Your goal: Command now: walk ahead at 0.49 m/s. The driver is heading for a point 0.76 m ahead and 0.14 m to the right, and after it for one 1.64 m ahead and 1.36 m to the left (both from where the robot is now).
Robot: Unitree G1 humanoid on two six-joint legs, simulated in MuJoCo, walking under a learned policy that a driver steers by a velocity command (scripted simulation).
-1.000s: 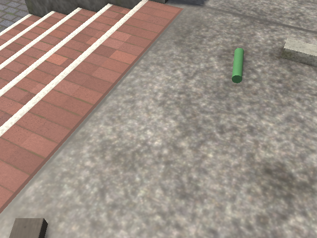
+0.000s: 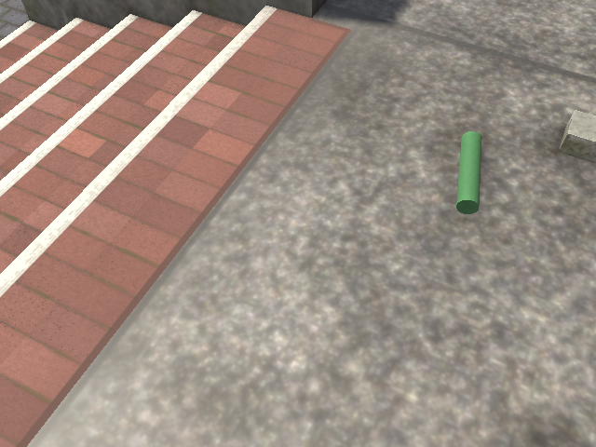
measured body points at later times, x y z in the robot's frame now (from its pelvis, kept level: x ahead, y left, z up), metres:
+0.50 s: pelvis +0.28 +0.06 +0.00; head +0.33 +0.07 +0.45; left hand +0.31 +0.33 -0.14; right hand +0.45 -0.21 -0.09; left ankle +0.39 +0.16 -0.73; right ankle +0.13 -0.07 -0.65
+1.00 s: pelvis +0.39 +0.02 +0.00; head +0.43 -0.02 +0.45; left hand +0.66 +0.21 -0.08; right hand +0.41 -0.30 -0.12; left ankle +0.41 +0.17 -0.65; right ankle +0.41 -0.08 -0.73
